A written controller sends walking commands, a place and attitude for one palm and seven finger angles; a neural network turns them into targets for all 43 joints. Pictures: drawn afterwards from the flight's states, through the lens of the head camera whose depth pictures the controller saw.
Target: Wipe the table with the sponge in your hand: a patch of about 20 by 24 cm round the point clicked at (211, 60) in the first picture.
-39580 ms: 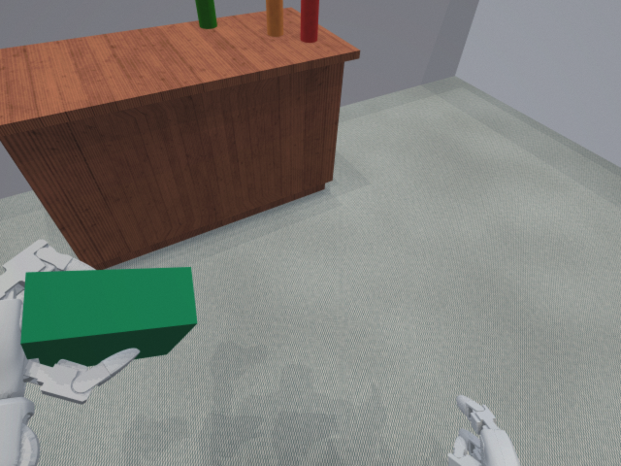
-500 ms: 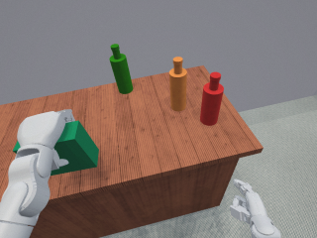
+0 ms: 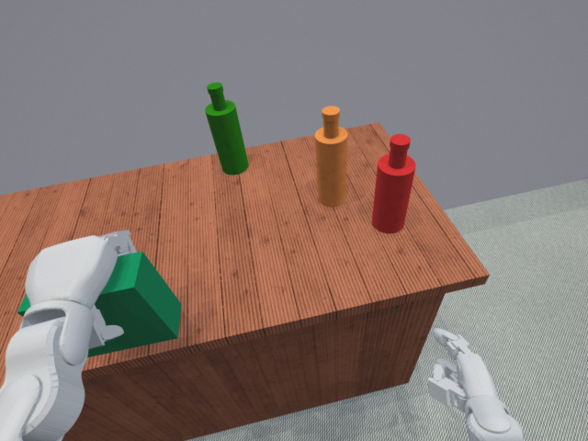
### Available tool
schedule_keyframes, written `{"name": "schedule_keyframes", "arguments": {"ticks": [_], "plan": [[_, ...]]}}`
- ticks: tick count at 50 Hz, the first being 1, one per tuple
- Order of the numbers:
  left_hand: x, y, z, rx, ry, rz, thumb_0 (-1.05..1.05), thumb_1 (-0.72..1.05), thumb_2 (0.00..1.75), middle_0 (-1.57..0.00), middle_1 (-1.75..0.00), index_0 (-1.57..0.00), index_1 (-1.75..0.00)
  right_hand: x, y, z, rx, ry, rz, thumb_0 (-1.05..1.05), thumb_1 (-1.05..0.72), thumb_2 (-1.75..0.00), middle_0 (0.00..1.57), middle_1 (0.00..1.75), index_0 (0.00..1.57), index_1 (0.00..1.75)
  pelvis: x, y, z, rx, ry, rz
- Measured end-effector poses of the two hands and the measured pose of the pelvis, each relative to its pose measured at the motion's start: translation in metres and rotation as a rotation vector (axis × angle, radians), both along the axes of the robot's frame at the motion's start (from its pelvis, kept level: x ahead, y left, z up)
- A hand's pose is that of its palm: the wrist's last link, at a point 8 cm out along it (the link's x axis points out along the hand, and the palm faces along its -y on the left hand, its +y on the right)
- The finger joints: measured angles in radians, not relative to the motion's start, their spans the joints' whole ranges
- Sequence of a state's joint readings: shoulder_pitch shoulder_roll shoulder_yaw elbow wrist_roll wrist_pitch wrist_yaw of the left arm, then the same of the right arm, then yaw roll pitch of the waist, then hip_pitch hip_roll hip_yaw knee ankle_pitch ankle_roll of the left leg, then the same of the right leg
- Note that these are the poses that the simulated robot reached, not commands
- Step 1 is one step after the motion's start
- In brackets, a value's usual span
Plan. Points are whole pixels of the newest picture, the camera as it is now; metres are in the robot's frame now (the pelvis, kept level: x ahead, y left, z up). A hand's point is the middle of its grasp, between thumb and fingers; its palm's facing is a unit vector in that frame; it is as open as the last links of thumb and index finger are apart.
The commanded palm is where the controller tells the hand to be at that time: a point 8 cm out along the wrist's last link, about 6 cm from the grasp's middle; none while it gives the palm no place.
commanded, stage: bring the sponge back beside the body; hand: left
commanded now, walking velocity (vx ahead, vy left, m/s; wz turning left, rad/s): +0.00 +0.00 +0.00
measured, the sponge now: (118, 316) +0.22 +0.30 +0.06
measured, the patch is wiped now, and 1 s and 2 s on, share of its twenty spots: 1.00 1.00 1.00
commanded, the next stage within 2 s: step back with the hand held close in 0.96 s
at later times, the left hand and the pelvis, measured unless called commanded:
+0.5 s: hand (104, 322) +0.19 +0.28 +0.11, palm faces +0.02 -0.09 -1.00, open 9.9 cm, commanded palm +0.16 +0.28 +0.18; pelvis +0.00 +0.00 +0.00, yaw -1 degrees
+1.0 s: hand (102, 330) +0.18 +0.27 +0.11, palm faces +0.05 -0.08 -0.99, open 9.9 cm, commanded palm +0.15 +0.27 +0.18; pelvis -0.01 -0.01 +0.00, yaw -1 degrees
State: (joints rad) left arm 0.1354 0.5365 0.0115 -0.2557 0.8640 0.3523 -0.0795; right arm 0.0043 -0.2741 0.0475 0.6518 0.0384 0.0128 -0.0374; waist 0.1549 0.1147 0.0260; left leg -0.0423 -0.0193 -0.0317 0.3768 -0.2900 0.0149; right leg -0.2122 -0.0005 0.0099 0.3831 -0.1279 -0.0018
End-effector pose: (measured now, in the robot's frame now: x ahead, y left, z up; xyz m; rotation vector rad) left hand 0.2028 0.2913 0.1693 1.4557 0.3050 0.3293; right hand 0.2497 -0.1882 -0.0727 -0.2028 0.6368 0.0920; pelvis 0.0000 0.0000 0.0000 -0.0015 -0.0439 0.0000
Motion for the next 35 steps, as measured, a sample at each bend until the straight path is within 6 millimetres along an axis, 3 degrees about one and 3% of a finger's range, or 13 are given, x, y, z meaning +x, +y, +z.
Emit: {"name": "schedule_keyframes", "arguments": {"ticks": [8, 15, 27, 35], "plan": [[-0.008, -0.016, 0.002, 0.022, -0.028, -0.090, -0.01, -0.52, 1.09, -0.74, -1.35, -0.78, -1.36, -0.002, 0.000, 0.003, -0.004, -0.018, 0.000, 0.02, -0.91, -0.90, 0.20, 0.30, 0.20, 0.30, 0.001, -0.002, 0.000, -0.003, -0.016, -0.003], [-0.014, -0.011, 0.007, 0.027, -0.069, -0.033, -0.01, -0.52, 1.09, -0.74, -1.35, -0.78, -1.36, -0.006, 0.000, 0.001, 0.018, -0.007, -0.003, 0.02, -0.91, -0.90, 0.20, 0.30, 0.20, 0.30, -0.002, -0.004, 0.000, -0.001, -0.019, -0.011], [-0.037, -0.021, -0.011, -0.003, 0.013, -0.061, -0.01, -0.52, 1.09, -0.74, -1.35, -0.77, -1.36, -0.011, -0.008, 0.003, -0.001, -0.025, -0.009, 0.02, -0.91, -0.90, 0.20, 0.30, 0.20, 0.30, -0.004, -0.005, -0.002, 0.000, -0.026, -0.012], [-0.048, -0.018, -0.002, 0.017, -0.064, -0.055, -0.01, -0.52, 1.09, -0.74, -1.34, -0.78, -1.36, -0.015, -0.008, 0.003, -0.003, -0.027, -0.011, 0.02, -0.91, -0.90, 0.20, 0.30, 0.20, 0.30, -0.007, -0.007, -0.002, -0.003, -0.042, -0.012]]}}
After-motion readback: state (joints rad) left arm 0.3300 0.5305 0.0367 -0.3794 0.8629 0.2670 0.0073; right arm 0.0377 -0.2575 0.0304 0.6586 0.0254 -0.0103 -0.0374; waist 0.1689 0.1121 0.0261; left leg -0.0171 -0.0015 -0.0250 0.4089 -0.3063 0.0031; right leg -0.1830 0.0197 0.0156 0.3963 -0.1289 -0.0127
